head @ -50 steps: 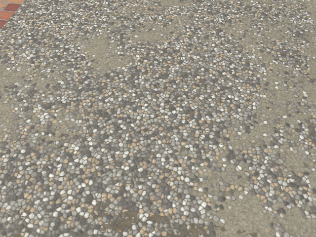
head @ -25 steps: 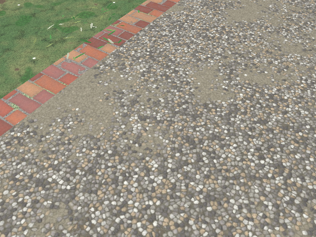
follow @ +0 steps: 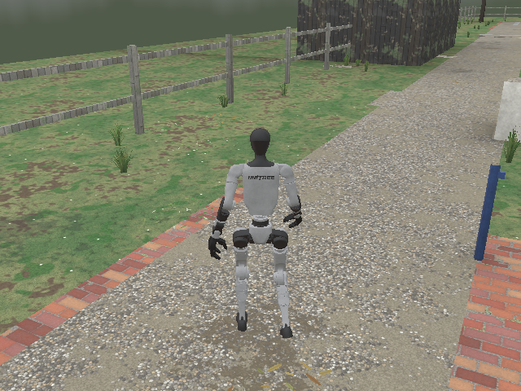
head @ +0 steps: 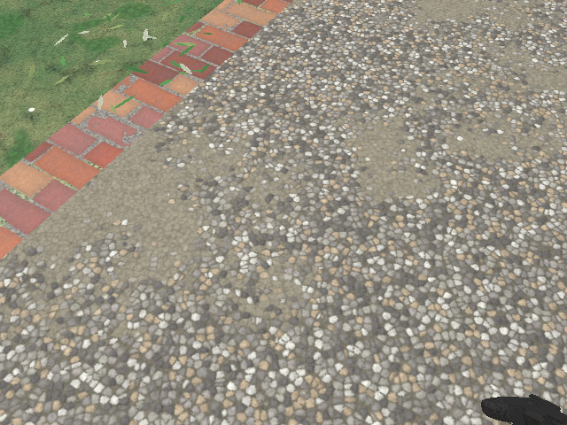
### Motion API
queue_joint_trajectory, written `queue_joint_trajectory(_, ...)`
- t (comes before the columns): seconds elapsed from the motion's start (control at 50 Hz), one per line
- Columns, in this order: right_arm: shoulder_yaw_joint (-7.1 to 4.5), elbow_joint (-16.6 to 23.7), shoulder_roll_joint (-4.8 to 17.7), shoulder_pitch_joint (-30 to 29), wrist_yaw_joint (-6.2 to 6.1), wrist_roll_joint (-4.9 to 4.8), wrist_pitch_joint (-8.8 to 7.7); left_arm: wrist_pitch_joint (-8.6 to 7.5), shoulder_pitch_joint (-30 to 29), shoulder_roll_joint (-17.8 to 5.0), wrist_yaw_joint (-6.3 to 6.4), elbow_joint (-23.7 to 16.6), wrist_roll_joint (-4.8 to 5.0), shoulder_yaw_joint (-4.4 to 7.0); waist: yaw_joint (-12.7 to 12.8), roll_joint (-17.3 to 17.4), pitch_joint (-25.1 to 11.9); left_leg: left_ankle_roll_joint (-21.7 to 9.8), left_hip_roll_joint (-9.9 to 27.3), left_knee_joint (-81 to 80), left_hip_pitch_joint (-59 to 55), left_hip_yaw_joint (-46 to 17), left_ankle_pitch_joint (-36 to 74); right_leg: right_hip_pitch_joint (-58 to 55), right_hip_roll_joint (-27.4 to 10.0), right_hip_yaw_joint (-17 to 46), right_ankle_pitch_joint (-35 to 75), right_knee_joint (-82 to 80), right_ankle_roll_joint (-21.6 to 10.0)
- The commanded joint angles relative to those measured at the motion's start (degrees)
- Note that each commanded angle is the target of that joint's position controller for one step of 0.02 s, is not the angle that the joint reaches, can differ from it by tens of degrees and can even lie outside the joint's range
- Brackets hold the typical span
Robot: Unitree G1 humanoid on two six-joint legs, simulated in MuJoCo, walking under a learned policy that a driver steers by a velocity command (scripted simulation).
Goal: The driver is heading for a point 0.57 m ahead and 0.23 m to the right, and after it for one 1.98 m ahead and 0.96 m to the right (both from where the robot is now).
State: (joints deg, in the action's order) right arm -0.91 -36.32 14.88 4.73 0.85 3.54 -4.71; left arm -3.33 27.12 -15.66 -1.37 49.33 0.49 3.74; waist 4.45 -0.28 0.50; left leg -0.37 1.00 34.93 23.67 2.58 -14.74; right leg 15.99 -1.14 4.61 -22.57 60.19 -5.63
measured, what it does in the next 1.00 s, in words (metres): walks ahead, turning right: right foot, then left foot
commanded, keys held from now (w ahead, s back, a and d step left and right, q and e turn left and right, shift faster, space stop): w+e+shift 0.46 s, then e+shift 0.30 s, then shift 0.24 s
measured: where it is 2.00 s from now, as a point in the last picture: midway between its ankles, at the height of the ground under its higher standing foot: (377, 325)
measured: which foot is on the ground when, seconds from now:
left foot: down 0.00-0.38, up 0.40-0.76, down 0.78-1.00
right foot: up 0.00-0.36, down 0.38-0.76, up 0.78-1.00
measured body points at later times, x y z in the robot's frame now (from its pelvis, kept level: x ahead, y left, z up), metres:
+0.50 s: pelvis +0.40 -0.07 -0.02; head +0.44 -0.08 +0.43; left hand +0.60 +0.16 -0.14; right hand +0.41 -0.35 -0.12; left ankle +0.34 +0.13 -0.60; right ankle +0.44 -0.10 -0.73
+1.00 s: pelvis +0.67 -0.14 +0.01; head +0.71 -0.17 +0.45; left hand +0.99 -0.09 -0.10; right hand +0.53 -0.39 -0.11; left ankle +0.82 -0.15 -0.73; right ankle +0.57 -0.20 -0.66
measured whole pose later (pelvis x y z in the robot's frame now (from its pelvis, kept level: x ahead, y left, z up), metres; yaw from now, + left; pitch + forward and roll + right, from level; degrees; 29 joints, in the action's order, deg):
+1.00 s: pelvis +0.67 -0.14 +0.01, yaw -51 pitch +0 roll +0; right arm -0.4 -41.0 15.2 13.1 -1.0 1.8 -2.1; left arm 3.1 7.9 -19.2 -1.2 38.4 -1.1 3.5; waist -1.4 -0.9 5.8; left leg -1.7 1.0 26.7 22.7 2.9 -4.0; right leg 27.8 4.9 4.3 -27.1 62.8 0.7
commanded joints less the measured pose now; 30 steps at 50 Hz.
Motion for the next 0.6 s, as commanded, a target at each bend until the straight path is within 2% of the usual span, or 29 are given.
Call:
queue_joint_trajectory(0.02, -3.06, -1.58, 7.50, 12.68, -0.97, -0.39, -0.16, -0.40, -9.47, -4.00, -1.23, -8.08, -0.75, 0.64, -7.97, 5.76, -3.19, -5.31, 18.43, -22.28, -25.62, -24.76, -19.10, 30.15, -4.40, -0.27, 6.58, 13.51, -1.12)
queue_joint_trajectory(0.04, -2.57, -2.46, 6.18, 12.34, -1.18, -0.95, -0.39, 0.56, -9.38, -3.32, -1.81, -7.90, -1.67, 0.59, -6.47, 7.46, -0.42, -4.66, 16.48, -23.99, -21.92, -19.39, -14.48, 29.56, -5.49, -0.54, 7.39, 12.90, -0.14)
queue_joint_trajectory(0.06, -2.35, -3.42, 5.42, 12.61, -1.14, -1.56, -0.87, 1.58, -10.07, -2.48, -2.29, -8.19, -2.12, 0.38, -5.61, 8.65, 1.30, -4.41, 16.09, -25.16, -19.84, -15.57, -10.55, 29.76, -6.41, -0.84, 8.09, 12.89, 0.63)
queue_joint_trajectory(0.1, -2.17, -5.27, 4.39, 13.82, -0.76, -2.33, -1.92, 2.83, -13.57, -1.95, -3.09, -9.52, -2.20, 0.11, -4.80, 6.95, 3.83, -4.00, 15.07, -26.98, -19.39, -8.57, -1.68, 32.86, -6.71, -1.50, 11.96, 13.63, 1.22)
queue_joint_trajectory(0.18, -2.05, -7.77, 4.16, 13.84, -0.76, -2.03, -3.15, 3.14, -21.61, -2.39, -3.96, -12.97, -1.84, -0.65, -3.11, 5.21, 7.65, -2.80, 11.93, -29.65, -17.08, 5.10, 13.86, 32.61, -5.87, -4.49, 22.15, 4.84, 0.87)
queue_joint_trajectory(0.2, -2.20, -8.28, 4.94, 13.88, -0.95, -1.94, -3.21, 3.19, -22.44, -2.51, -4.23, -13.18, -1.74, -0.90, -2.81, 4.02, 7.60, -2.24, 11.23, -30.19, -17.65, 8.30, 17.02, 30.98, -5.38, -6.41, 23.95, 1.29, 0.19)
queue_joint_trajectory(0.24, -2.42, -9.67, 6.34, 16.14, -1.33, -2.07, -3.14, 2.92, -27.65, -2.45, -4.87, -15.01, -2.06, -1.66, -3.72, 2.18, 10.17, -1.12, 11.01, -30.37, -19.09, 12.53, 29.28, 27.17, -4.17, -11.45, 24.95, -8.44, -1.77)
queue_joint_trajectory(0.26, -2.48, -10.22, 7.25, 17.03, -1.56, -2.08, -2.98, 2.81, -29.17, -2.35, -4.93, -15.36, -2.00, -1.93, -3.87, 1.67, 9.98, -0.51, 10.46, -28.85, -20.52, 14.43, 40.60, 23.34, -2.04, -14.35, 25.15, -12.62, -3.09)
queue_joint_trajectory(0.28, -2.76, -10.45, 8.89, 18.43, -1.90, -2.01, -2.66, 2.75, -29.07, -2.93, -4.76, -15.15, -1.69, -1.90, -3.75, 2.33, 7.88, -0.20, 10.55, -25.62, -23.68, 14.92, 55.37, 19.36, 0.84, -17.00, 24.39, -14.53, -4.21)
queue_joint_trajectory(0.3, -3.18, -10.52, 10.89, 19.21, -2.41, -1.89, -2.02, 2.75, -26.60, -3.86, -4.42, -14.48, -1.52, -1.71, -2.05, 3.97, 5.11, 0.12, 11.40, -20.34, -27.34, 14.97, 69.06, 15.79, 3.22, -18.28, 22.14, -15.51, -5.15)
queue_joint_trajectory(0.32, -3.82, -10.16, 13.30, 18.21, -2.90, -1.59, -1.05, 2.75, -20.83, -5.35, -3.92, -13.13, -1.30, -1.18, 1.60, 5.93, 1.14, 0.15, 12.73, -12.05, -29.09, 14.50, 77.97, 9.64, 4.99, -18.00, 18.77, -15.98, -6.09)
queue_joint_trajectory(0.34, -4.46, -9.31, 15.20, 15.62, -3.19, -1.16, 0.09, 2.74, -10.71, -7.66, -3.24, -10.52, -1.08, -0.07, 6.93, 7.46, -4.11, -0.65, 14.24, 0.33, -27.76, 13.36, 82.58, -0.54, 6.52, -16.56, 14.51, -15.40, -7.45)
queue_joint_trajectory(0.36, -4.71, -7.95, 15.61, 13.01, -2.92, -0.92, 0.99, 2.45, 1.58, -10.84, -2.14, -6.65, -1.17, 1.71, 11.89, 6.33, -9.58, -2.01, 14.28, 17.16, -21.55, 11.52, 75.65, -14.85, 7.61, -12.90, 10.76, -19.02, -9.21)
queue_joint_trajectory(0.38, -4.25, -8.22, 12.59, 12.96, -1.81, -0.73, 1.13, 2.63, 3.73, -13.42, -0.49, -4.66, -1.00, 3.39, 10.74, -0.57, -8.66, -1.34, 6.91, 38.53, -8.39, 11.19, 32.59, -25.20, 5.39, -6.49, 6.82, -23.03, -10.76)
queue_joint_trajectory(0.4, -1.94, -3.24, 3.64, 15.86, -0.81, -0.85, 0.17, 3.55, -4.09, -19.24, 0.06, -6.44, -2.13, 4.32, 0.10, -15.43, -7.46, 1.93, -2.92, 60.49, 17.86, 7.24, -13.87, -35.46, -7.10, 21.00, 10.21, -26.32, -17.45)
queue_joint_trajectory(0.42, -1.75, 1.33, 7.00, 11.28, -0.99, -1.47, -1.60, 3.95, -2.52, -20.84, -0.10, -8.60, -1.84, 5.17, 3.32, -8.22, -16.88, 1.32, -2.71, 63.28, 25.60, -5.81, -10.58, -40.49, -12.25, 38.78, -0.29, -38.90, -23.05)
queue_joint_trajectory(0.44, -1.52, 2.00, 8.31, 7.57, -0.99, -1.37, -2.87, 3.69, -2.99, -18.47, 0.40, -7.97, -1.54, 4.91, 2.47, -1.48, -10.15, 0.84, 0.46, 57.98, 27.75, -7.97, -6.83, -33.95, -13.27, 40.42, -4.71, -45.69, -20.48)
queue_joint_trajectory(0.46, -1.31, 1.35, 8.57, 7.57, -1.07, -1.30, -3.24, 3.14, -4.56, -15.21, 0.71, -7.19, -1.41, 4.12, -0.91, 4.23, -3.03, 0.80, 3.00, 50.99, 24.99, -7.73, -4.01, -23.78, -11.82, 36.32, -1.96, -47.46, -17.93)
queue_joint_trajectory(0.48, -1.03, 1.02, 7.96, 7.11, -1.26, -0.60, -2.64, 2.24, -7.22, -13.69, 1.13, -7.26, -1.36, 3.52, -3.75, 6.15, 0.99, 1.73, 4.42, 46.92, 20.97, -7.54, -4.73, -15.00, -9.31, 30.91, 9.14, -46.97, -16.47)
queue_joint_trajectory(0.5, -0.88, 0.56, 7.77, 9.01, -1.29, 0.16, -1.31, 1.39, -9.35, -12.45, 1.50, -7.77, -1.19, 2.86, -6.53, 7.05, 3.04, 3.02, 5.33, 43.66, 16.61, -7.56, -5.64, -8.09, -7.31, 25.67, 22.22, -46.17, -16.00)
queue_joint_trajectory(0.52, -0.88, 0.32, 7.58, 9.81, -1.29, 0.37, 0.13, 0.70, -9.82, -11.35, 1.44, -7.82, -0.82, 2.30, -7.91, 7.59, 3.59, 4.39, 6.14, 40.17, 13.04, -6.89, -7.21, -2.85, -6.05, 21.63, 34.57, -45.65, -15.62)
queue_joint_trajectory(0.56, -0.47, 1.77, 6.19, 7.19, -1.23, -0.03, 1.53, -0.26, -10.00, -11.85, 0.98, -7.77, -0.57, 2.36, -8.13, 7.28, 3.47, 5.76, 5.44, 29.90, 6.99, -3.76, -4.92, 4.05, -1.32, 13.90, 51.99, -44.16, -13.47)
queue_joint_trajectory(0.58, 0.05, 3.14, 4.83, 4.99, -1.11, -0.49, 1.74, -0.19, -10.27, -12.64, 0.97, -7.65, -0.81, 2.61, -7.95, 5.04, 2.83, 5.57, 4.10, 24.66, 5.34, -2.50, -0.70, 5.53, 0.73, 11.75, 56.53, -42.59, -12.29)
queue_joint_trajectory(0.6, 0.46, 3.84, 4.06, 2.90, -0.97, -0.85, 1.76, 0.14, -10.19, -12.26, 0.97, -7.46, -0.53, 2.71, -7.06, 3.65, 1.89, 4.91, 2.73, 18.91, 3.11, -1.69, 5.29, 5.91, 3.39, 9.42, 57.83, -40.67, -9.96)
